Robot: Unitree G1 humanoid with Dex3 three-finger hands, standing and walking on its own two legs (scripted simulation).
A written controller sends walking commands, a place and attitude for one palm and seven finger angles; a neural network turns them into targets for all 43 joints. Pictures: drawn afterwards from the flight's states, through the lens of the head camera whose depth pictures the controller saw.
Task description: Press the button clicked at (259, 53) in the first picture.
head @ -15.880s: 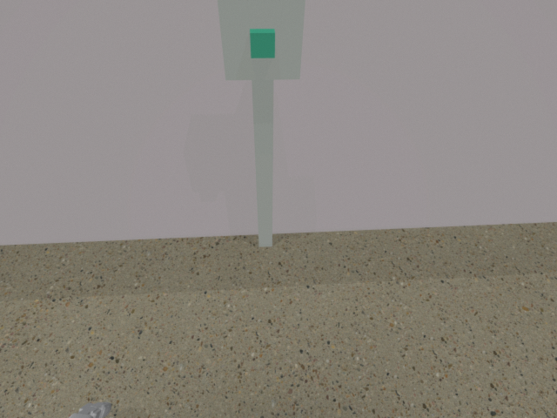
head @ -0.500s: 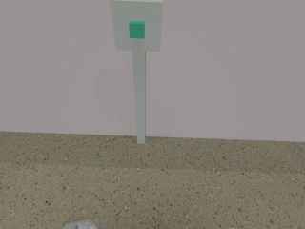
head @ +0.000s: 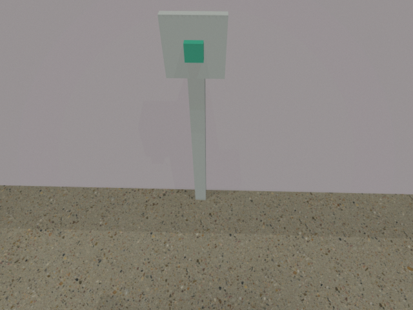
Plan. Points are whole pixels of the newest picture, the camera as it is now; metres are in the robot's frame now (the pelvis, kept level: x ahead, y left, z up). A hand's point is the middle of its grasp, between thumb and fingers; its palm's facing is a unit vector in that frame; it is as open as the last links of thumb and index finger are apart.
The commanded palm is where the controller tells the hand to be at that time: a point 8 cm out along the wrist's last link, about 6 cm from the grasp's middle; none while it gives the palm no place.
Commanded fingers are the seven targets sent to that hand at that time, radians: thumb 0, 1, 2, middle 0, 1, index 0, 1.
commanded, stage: let the arm hang, fingers relaxed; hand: left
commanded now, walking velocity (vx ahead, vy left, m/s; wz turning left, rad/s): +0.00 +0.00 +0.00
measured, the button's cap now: (194, 51) +0.78 +0.09 +0.13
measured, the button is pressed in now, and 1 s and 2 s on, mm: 0 0 0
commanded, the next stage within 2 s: stand and wait in 0.36 s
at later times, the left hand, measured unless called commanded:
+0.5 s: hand out of the picture -0.02 +0.15 -0.18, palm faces +0.04 -0.99 -0.16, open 7.4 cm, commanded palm none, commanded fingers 0.00 0.90 0.90 -0.20 -0.30 -0.20 -0.30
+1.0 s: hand out of the picture +0.00 +0.14 -0.18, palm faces +0.04 -0.99 -0.16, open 7.4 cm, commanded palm none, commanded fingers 0.00 0.90 0.90 -0.20 -0.30 -0.20 -0.30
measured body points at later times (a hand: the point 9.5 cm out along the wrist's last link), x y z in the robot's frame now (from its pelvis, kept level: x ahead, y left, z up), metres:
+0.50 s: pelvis +0.01 +0.00 +0.00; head +0.02 -0.01 +0.45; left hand -0.02 +0.20 -0.16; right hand -0.04 -0.20 -0.17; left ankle +0.02 +0.09 -0.74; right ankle +0.01 -0.12 -0.74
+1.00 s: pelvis +0.01 -0.01 +0.00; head +0.03 -0.02 +0.45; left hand +0.00 +0.19 -0.16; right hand -0.01 -0.21 -0.17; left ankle +0.02 +0.09 -0.74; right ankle +0.01 -0.12 -0.74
